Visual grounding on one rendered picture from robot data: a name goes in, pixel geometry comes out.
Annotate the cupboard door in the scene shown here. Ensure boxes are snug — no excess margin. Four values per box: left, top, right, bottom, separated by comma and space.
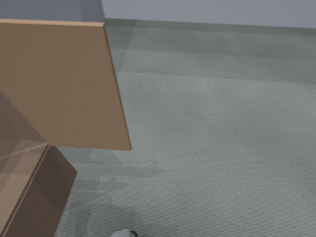
0, 19, 132, 151

